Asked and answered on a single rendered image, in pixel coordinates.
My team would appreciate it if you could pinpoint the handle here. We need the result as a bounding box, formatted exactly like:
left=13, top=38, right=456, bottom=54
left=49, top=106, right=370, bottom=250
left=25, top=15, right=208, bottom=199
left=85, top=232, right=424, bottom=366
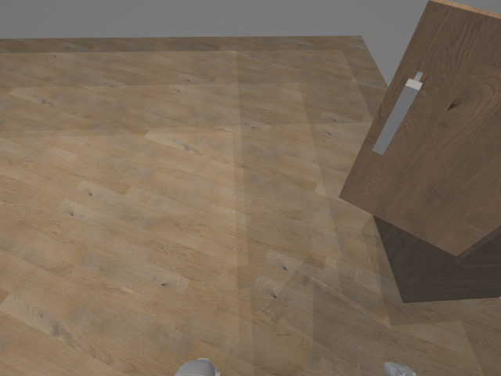
left=373, top=71, right=423, bottom=155

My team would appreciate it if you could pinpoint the robot left thigh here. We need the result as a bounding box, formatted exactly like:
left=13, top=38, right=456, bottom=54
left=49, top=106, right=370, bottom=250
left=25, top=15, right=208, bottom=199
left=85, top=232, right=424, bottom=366
left=174, top=360, right=221, bottom=376

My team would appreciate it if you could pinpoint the cupboard door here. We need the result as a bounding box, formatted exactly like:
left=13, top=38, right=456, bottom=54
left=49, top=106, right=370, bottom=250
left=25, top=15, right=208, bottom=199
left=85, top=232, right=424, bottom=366
left=339, top=0, right=501, bottom=256

